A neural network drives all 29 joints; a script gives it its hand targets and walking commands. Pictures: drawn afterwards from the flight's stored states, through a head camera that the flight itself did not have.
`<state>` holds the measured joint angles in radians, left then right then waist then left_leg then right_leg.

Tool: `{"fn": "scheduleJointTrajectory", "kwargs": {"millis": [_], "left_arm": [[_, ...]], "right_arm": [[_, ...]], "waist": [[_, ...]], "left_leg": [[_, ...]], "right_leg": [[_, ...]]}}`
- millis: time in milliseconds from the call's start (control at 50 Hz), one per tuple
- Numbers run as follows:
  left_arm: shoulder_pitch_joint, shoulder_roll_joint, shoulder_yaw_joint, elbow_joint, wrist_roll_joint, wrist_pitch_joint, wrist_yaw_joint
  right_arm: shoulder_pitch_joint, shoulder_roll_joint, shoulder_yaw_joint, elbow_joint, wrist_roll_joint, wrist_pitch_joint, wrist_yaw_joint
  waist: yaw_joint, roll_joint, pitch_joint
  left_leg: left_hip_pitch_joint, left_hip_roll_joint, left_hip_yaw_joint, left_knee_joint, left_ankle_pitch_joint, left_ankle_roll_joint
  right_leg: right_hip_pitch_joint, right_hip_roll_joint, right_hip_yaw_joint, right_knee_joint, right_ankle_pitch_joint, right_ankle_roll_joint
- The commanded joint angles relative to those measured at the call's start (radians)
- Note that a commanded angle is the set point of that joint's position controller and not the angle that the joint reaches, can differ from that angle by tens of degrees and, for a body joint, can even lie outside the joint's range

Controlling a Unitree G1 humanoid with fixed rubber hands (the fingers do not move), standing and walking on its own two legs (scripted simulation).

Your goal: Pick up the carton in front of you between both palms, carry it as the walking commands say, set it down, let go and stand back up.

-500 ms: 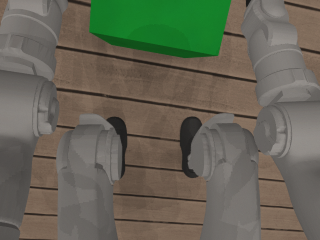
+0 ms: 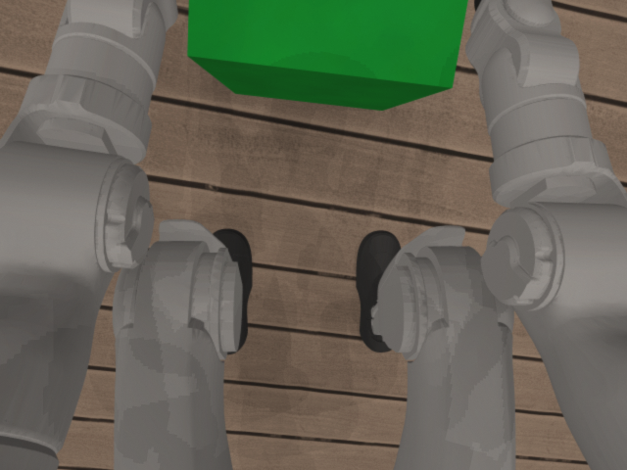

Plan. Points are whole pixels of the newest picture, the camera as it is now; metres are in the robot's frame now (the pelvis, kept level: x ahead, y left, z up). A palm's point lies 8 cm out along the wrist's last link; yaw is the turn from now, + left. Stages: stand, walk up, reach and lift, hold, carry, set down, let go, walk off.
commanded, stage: reach and lift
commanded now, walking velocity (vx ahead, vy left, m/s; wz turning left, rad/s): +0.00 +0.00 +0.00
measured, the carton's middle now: out of the picture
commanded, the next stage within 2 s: none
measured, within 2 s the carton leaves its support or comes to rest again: neither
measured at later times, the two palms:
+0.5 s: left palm out of the picture +0.50 +0.17 +0.03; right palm out of the picture +0.50 -0.13 +0.04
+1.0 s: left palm out of the picture +0.46 +0.17 +0.17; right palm out of the picture +0.47 -0.13 +0.19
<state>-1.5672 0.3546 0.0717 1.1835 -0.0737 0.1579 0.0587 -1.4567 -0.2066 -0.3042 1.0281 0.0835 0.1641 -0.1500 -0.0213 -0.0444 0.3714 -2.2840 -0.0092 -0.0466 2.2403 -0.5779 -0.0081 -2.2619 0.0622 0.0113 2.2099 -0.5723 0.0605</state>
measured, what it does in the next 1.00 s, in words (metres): rises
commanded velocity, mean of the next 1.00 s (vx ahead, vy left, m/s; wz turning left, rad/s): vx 0.00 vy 0.00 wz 0.00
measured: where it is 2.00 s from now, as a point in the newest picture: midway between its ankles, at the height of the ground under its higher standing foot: (305, 311)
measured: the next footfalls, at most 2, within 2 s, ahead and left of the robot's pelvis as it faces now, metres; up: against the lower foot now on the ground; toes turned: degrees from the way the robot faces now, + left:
none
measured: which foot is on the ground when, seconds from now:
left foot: down 0.00-1.00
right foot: down 0.00-1.00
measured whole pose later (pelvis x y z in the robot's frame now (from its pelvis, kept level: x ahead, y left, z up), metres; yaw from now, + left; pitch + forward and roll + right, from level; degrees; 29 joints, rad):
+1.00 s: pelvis +0.02 -0.01 +0.21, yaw +4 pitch +37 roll -1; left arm -0.85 -0.01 0.39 0.66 0.22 0.43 0.02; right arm -0.82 0.10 -0.49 0.59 -0.22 0.40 -0.06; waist -0.03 -0.03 -0.23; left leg -1.70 -0.04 -0.06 1.51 -0.47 -0.03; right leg -1.67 0.05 0.04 1.51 -0.49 0.03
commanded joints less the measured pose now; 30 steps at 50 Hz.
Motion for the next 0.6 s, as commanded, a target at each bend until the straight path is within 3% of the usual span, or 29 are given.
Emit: {"fn": "scheduleJointTrajectory", "kwargs": {"millis": [0,20,40,80,120,140,160,180,200,220,240,260,280,300,320,340,360,380,400,440,460,480,500,520,540,560,580], "left_arm": [[-0.479,-1.058,-0.252,-0.420,-0.101,0.013,-0.256],[-0.501,-1.048,-0.256,-0.493,-0.108,0.019,-0.253],[-0.470,-1.100,-0.274,-0.499,-0.084,0.035,-0.251],[-0.508,-1.155,-0.336,-0.651,-0.115,0.053,-0.241],[-0.413,-1.187,-0.320,-0.561,-0.081,0.099,-0.244],[-0.402,-1.197,-0.302,-0.578,-0.068,0.105,-0.245],[-0.406,-1.233,-0.308,-0.562,-0.053,0.118,-0.245],[-0.404,-1.239,-0.301,-0.557,-0.054,0.126,-0.242],[-0.274,-1.296,-0.264,-0.402,-0.017,0.160,-0.244],[-0.268,-1.264,-0.212,-0.392,0.021,0.160,-0.243],[-0.250,-1.324,-0.184,-0.361,0.035,0.169,-0.245],[-0.248,-1.298,-0.183,-0.439,0.049,0.159,-0.246],[-0.267,-1.350,-0.188,-0.434,0.035,0.158,-0.251],[-0.260,-1.314,-0.163,-0.406,0.053,0.165,-0.251],[-0.246,-1.335,-0.161,-0.399,0.064,0.168,-0.251],[-0.260,-1.337,-0.126,-0.383,0.070,0.170,-0.253],[-0.239,-1.333,-0.109,-0.366,0.085,0.176,-0.259],[-0.195,-1.337,-0.060,-0.290,0.113,0.190,-0.265],[-0.177,-1.318,-0.022,-0.284,0.155,0.184,-0.269],[-0.191,-1.307,0.008,-0.270,0.190,0.201,-0.275],[-0.188,-1.282,0.019,-0.312,0.207,0.193,-0.277],[-0.194,-1.300,0.008,-0.323,0.201,0.192,-0.279],[-0.194,-1.328,-0.003,-0.344,0.191,0.189,-0.274],[-0.144,-1.321,-0.017,-0.369,0.199,0.184,-0.270],[-0.143,-1.372,-0.050,-0.378,0.186,0.183,-0.269],[-0.180,-1.366,-0.097,-0.452,0.155,0.175,-0.264],[-0.151,-1.359,-0.108,-0.481,0.154,0.175,-0.269]], "right_arm": [[-0.585,1.094,0.396,-0.350,0.147,0.014,0.254],[-0.559,1.134,0.399,-0.364,0.137,0.033,0.249],[-0.510,1.169,0.407,-0.350,0.127,0.051,0.247],[-0.477,1.196,0.418,-0.402,0.126,0.070,0.253],[-0.439,1.178,0.374,-0.337,0.057,0.102,0.262],[-0.425,1.181,0.365,-0.315,0.036,0.118,0.269],[-0.403,1.180,0.342,-0.305,0.006,0.127,0.277],[-0.466,1.169,0.361,-0.372,-0.014,0.128,0.277],[-0.513,1.105,0.329,-0.359,-0.021,0.128,0.277],[-0.491,1.138,0.329,-0.378,-0.036,0.135,0.284],[-0.501,1.103,0.302,-0.399,-0.068,0.138,0.289],[-0.480,1.141,0.307,-0.423,-0.057,0.141,0.293],[-0.496,1.153,0.315,-0.435,-0.081,0.147,0.294],[-0.427,1.177,0.294,-0.348,-0.092,0.161,0.296],[-0.467,1.148,0.301,-0.397,-0.098,0.157,0.298],[-0.405,1.184,0.295,-0.332,-0.113,0.170,0.300],[-0.389,1.171,0.263,-0.318,-0.144,0.180,0.304],[-0.348,1.163,0.226,-0.257,-0.174,0.191,0.307],[-0.342,1.203,0.226,-0.251,-0.179,0.199,0.314],[-0.319,1.206,0.187,-0.208,-0.213,0.211,0.326],[-0.306,1.235,0.199,-0.207,-0.203,0.218,0.333],[-0.317,1.260,0.201,-0.227,-0.194,0.213,0.336],[-0.334,1.279,0.231,-0.300,-0.180,0.204,0.337],[-0.296,1.297,0.247,-0.289,-0.167,0.208,0.341],[-0.296,1.303,0.265,-0.289,-0.147,0.203,0.347],[-0.270,1.318,0.296,-0.279,-0.129,0.203,0.348],[-0.281,1.327,0.349,-0.334,-0.110,0.200,0.349]], "waist": [[0.050,0.067,-1.602],[0.054,0.060,-1.668],[0.068,0.102,-1.718],[0.025,0.158,-1.871],[0.017,0.177,-1.725],[-0.004,0.177,-1.649],[0.002,0.194,-1.572],[-0.031,0.155,-1.559],[-0.017,0.230,-1.477],[0.015,0.185,-1.429],[-0.054,0.186,-1.432],[0.021,0.163,-1.501],[-0.046,0.127,-1.541],[-0.024,0.135,-1.505],[-0.031,0.141,-1.494],[-0.023,0.126,-1.467],[-0.062,0.106,-1.451],[-0.066,0.116,-1.392],[-0.001,0.078,-1.401],[-0.050,0.084,-1.349],[0.012,0.046,-1.381],[0.025,0.052,-1.412],[0.012,0.047,-1.473],[0.050,0.055,-1.524],[0.037,0.081,-1.537],[0.032,0.067,-1.560],[0.075,0.063,-1.617]], "left_leg": [[0.764,-0.104,0.110,-0.171,0.561,0.006],[0.793,-0.113,0.118,-0.185,0.562,0.007],[0.850,-0.109,0.119,-0.182,0.579,0.006],[0.974,-0.124,0.109,-0.209,0.614,-0.010],[0.913,-0.131,0.116,-0.267,0.513,-0.019],[0.880,-0.126,0.122,-0.290,0.439,-0.015],[0.841,-0.127,0.124,-0.314,0.388,-0.015],[0.829,-0.123,0.106,-0.321,0.359,-0.009],[0.784,-0.122,0.108,-0.380,0.239,-0.015],[0.746,-0.127,0.119,-0.390,0.196,-0.005],[0.726,-0.127,0.108,-0.407,0.179,-0.009],[0.769,-0.139,0.116,-0.411,0.229,-0.010],[0.774,-0.145,0.104,-0.430,0.265,-0.014],[0.756,-0.146,0.114,-0.447,0.249,-0.013],[0.764,-0.146,0.104,-0.474,0.236,-0.022],[0.736,-0.149,0.114,-0.491,0.223,-0.014],[0.729,-0.148,0.098,-0.515,0.202,-0.013],[0.714,-0.147,0.102,-0.541,0.163,-0.015],[0.720,-0.149,0.125,-0.557,0.159,-0.006],[0.688,-0.145,0.115,-0.598,0.111,-0.002],[0.718,-0.148,0.127,-0.622,0.132,0.001],[0.730,-0.147,0.130,-0.625,0.142,0.008],[0.760,-0.148,0.126,-0.633,0.184,0.006],[0.802,-0.153,0.136,-0.635,0.239,0.003],[0.842,-0.150,0.120,-0.649,0.251,0.007],[0.873,-0.151,0.124,-0.661,0.284,0.000],[0.897,-0.154,0.119,-0.656,0.323,0.000]], "right_leg": [[0.678,0.101,-0.136,-0.127,0.527,-0.001],[0.724,0.103,-0.129,-0.144,0.526,-0.009],[0.729,0.107,-0.116,-0.155,0.542,-0.009],[0.703,0.120,-0.141,-0.153,0.539,-0.015],[0.587,0.119,-0.154,-0.198,0.412,-0.022],[0.558,0.115,-0.156,-0.235,0.349,-0.028],[0.533,0.113,-0.133,-0.268,0.300,-0.041],[0.512,0.111,-0.138,-0.283,0.264,-0.036],[0.471,0.105,-0.148,-0.302,0.200,-0.042],[0.482,0.101,-0.130,-0.333,0.142,-0.044],[0.511,0.108,-0.135,-0.368,0.138,-0.046],[0.541,0.106,-0.132,-0.364,0.166,-0.037],[0.593,0.113,-0.137,-0.400,0.216,-0.036],[0.573,0.115,-0.132,-0.416,0.198,-0.038],[0.553,0.113,-0.142,-0.414,0.201,-0.041],[0.588,0.112,-0.120,-0.456,0.192,-0.042],[0.594,0.114,-0.140,-0.468,0.181,-0.040],[0.595,0.112,-0.134,-0.502,0.135,-0.042],[0.618,0.118,-0.110,-0.538,0.120,-0.036],[0.616,0.113,-0.120,-0.576,0.101,-0.035],[0.640,0.114,-0.109,-0.595,0.111,-0.032],[0.665,0.114,-0.108,-0.604,0.111,-0.027],[0.711,0.120,-0.101,-0.614,0.158,-0.024],[0.737,0.115,-0.085,-0.619,0.207,-0.014],[0.714,0.119,-0.107,-0.605,0.228,-0.012],[0.742,0.124,-0.099,-0.618,0.255,-0.018],[0.783,0.121,-0.089,-0.620,0.282,-0.014]]}}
